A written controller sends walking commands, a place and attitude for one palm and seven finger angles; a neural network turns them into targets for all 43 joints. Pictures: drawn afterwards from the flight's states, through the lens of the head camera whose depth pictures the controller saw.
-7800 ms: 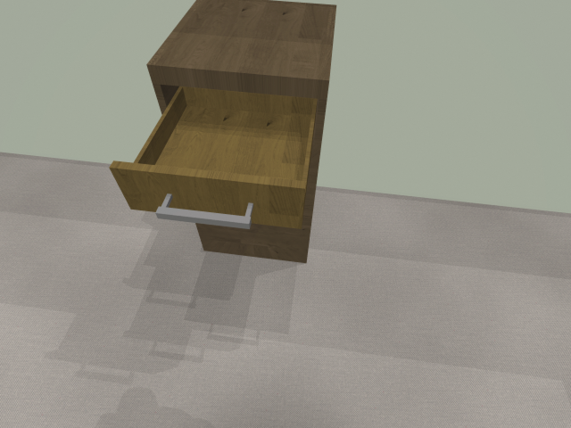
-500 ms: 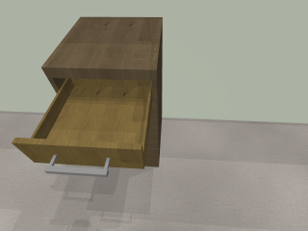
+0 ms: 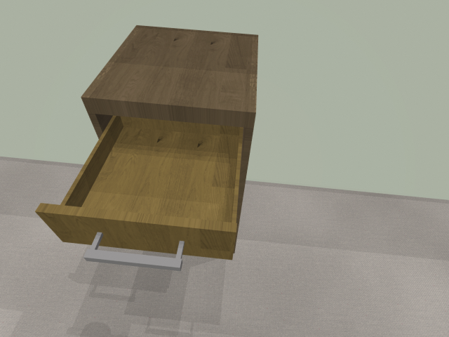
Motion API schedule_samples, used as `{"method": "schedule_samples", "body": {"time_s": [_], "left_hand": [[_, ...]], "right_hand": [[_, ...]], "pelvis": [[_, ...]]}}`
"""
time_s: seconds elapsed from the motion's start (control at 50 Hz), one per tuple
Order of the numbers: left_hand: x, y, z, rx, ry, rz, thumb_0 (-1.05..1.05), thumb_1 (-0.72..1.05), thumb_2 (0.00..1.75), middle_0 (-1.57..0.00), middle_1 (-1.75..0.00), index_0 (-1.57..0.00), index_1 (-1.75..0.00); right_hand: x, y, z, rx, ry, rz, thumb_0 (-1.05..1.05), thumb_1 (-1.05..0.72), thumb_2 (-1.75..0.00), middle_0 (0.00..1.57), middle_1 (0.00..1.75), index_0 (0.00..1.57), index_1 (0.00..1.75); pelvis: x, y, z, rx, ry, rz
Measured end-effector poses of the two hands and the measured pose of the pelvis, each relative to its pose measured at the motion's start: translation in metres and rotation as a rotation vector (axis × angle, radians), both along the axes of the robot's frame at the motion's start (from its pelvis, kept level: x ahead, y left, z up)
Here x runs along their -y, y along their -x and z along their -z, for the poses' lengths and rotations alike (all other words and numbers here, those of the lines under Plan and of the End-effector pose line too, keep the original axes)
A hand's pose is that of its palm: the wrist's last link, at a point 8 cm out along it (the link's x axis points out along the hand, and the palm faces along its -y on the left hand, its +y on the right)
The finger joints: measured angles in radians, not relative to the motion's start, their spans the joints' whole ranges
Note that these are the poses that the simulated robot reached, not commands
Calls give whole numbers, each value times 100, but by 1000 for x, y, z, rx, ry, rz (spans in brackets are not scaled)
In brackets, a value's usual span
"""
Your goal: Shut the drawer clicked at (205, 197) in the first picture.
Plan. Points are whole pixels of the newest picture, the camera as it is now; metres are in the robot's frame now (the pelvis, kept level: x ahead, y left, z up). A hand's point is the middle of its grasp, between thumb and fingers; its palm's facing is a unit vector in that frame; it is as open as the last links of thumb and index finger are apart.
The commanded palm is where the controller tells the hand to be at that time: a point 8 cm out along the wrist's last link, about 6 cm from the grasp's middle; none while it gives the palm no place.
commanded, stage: come to a stop and stand still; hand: left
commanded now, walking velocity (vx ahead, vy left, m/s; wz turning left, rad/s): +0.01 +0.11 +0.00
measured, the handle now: (136, 250) +0.28 +0.20 -0.05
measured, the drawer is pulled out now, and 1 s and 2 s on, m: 0.30 0.30 0.30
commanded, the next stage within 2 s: look again from close up in 1.68 s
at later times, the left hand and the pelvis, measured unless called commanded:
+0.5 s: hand out of the picture +0.00 +0.15 -0.16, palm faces +0.02 -0.98 -0.18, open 7.3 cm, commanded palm none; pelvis +0.02 -0.01 +0.02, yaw -1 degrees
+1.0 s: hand out of the picture +0.04 +0.22 -0.16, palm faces -0.01 -0.98 -0.20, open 7.4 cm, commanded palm none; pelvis +0.02 +0.04 +0.01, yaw -1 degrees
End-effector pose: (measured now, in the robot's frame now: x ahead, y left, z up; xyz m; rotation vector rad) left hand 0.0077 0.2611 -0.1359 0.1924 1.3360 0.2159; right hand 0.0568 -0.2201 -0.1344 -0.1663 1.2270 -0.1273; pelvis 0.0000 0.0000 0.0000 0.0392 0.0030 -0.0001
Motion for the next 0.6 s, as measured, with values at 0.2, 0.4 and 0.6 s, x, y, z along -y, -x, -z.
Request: {"method": "schedule_samples", "body": {"time_s": [0.2,0.4,0.6], "left_hand": [[49,-9,-6,-6,73,24,1,93,89,-20,-30,-20,-30],[59,2,-8,-61,98,7,1,92,89,-20,-30,-20,-30],[45,9,-7,-76,81,41,1,91,89,-20,-30,-20,-30]], "right_hand": [[12,25,-2,-86,-17,59,0,-92,-90,20,30,20,30],[-2,65,-3,-219,-45,74,0,-91,-90,20,30,20,30],[-16,58,1,-164,-49,107,1,-92,-90,20,30,20,30]], "pelvis": [[8,-16,-13,21,31,5],[10,-20,-19,24,33,10],[-8,-16,-14,0,48,20]]}}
